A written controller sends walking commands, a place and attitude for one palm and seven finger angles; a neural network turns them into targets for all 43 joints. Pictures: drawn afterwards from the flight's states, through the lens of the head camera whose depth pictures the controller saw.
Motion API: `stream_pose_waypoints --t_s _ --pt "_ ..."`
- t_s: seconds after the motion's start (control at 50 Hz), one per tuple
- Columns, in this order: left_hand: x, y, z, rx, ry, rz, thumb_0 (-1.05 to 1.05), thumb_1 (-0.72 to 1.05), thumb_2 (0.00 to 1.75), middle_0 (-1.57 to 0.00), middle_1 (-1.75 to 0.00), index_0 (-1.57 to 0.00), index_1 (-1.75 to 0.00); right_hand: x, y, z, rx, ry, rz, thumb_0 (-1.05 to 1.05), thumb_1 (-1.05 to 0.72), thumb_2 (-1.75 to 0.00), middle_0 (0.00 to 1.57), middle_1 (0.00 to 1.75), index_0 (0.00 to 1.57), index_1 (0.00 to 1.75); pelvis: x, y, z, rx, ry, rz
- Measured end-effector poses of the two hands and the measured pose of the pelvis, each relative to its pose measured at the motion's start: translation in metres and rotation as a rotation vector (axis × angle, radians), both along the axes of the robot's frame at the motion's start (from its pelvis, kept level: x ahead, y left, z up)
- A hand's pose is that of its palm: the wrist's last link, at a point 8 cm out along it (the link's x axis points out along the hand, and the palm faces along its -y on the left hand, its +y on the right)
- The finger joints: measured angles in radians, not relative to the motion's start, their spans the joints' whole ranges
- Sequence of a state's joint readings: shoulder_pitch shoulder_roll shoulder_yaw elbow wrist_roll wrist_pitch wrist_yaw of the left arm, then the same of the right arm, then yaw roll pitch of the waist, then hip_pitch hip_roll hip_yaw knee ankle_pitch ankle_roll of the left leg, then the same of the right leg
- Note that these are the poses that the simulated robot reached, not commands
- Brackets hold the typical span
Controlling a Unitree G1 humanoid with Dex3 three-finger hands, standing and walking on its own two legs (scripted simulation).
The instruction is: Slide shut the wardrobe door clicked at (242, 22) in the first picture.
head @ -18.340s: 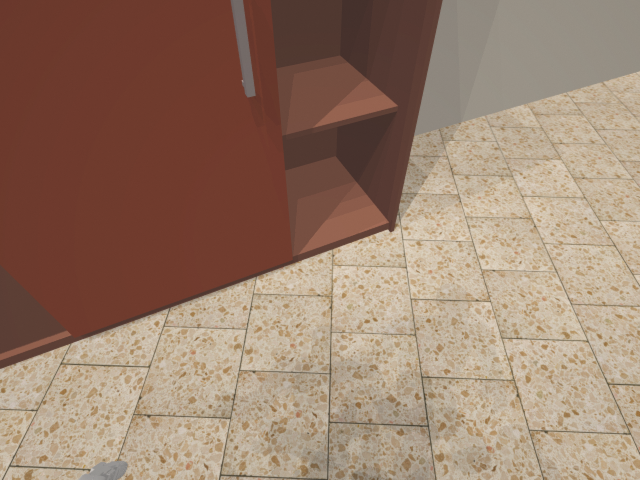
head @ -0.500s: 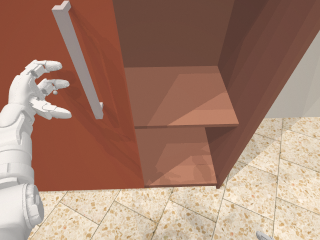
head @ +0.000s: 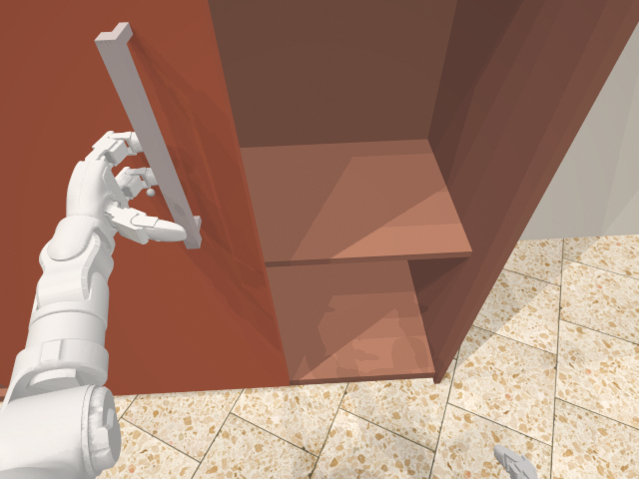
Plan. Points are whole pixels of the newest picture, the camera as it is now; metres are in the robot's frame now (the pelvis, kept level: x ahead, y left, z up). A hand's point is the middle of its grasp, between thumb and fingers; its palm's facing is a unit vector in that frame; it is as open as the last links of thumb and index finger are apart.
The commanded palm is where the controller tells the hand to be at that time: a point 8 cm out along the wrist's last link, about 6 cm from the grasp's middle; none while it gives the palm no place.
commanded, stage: feel for the door with the fingertips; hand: left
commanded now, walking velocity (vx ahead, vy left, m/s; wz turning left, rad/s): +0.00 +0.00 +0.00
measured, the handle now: (164, 155) +0.48 +0.20 +0.18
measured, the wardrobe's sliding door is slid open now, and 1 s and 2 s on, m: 0.45 0.45 0.45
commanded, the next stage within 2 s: slide the fingers in behind the handle in 0.34 s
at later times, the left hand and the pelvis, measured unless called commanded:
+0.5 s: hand (131, 185) +0.43 +0.23 +0.17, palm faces +0.04 -1.00 -0.03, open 13.5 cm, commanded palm +0.41 +0.28 +0.16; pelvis +0.00 -0.01 +0.00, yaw +1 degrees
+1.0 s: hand (146, 193) +0.43 +0.21 +0.16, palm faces +0.05 -1.00 -0.02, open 13.9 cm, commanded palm +0.40 +0.26 +0.16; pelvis -0.01 +0.01 +0.00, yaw +0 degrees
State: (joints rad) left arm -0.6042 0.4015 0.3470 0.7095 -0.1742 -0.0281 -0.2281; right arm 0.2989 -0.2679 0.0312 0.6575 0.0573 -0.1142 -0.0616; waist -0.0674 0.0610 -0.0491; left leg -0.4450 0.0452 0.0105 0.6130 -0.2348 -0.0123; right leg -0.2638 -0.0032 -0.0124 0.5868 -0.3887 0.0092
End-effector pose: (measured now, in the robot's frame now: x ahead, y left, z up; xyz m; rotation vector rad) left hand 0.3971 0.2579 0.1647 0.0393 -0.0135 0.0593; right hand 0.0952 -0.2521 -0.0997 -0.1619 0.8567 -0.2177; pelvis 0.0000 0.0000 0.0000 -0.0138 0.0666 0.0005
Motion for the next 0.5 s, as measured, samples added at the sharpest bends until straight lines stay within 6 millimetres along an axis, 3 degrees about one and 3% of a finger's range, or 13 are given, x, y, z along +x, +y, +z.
stream_pose_waypoints --t_s 0.22,0.5 --pt "-0.003 0.018 0.007 0.001 0.007 0.012 -0.01 -0.5 0.3 -0.3 -1.2 -0.3 -1.2 -0.002 -0.015 -0.002 -0.024 0.031 0.004 0.01 -0.91 -0.9 0.2 0.3 0.2 0.3 0.002 -0.007 0.0 -0.002 -0.001 0.014" --pt "0.011 0.026 0.004 -0.012 0.01 -0.018 -0.01 -0.5 0.3 -0.37 -1.26 -0.38 -1.24 -0.031 -0.024 -0.006 -0.06 0.132 -0.014 0.01 -0.91 -0.9 0.2 0.3 0.2 0.3 -0.002 -0.005 -0.003 -0.01 0.025 0.024"
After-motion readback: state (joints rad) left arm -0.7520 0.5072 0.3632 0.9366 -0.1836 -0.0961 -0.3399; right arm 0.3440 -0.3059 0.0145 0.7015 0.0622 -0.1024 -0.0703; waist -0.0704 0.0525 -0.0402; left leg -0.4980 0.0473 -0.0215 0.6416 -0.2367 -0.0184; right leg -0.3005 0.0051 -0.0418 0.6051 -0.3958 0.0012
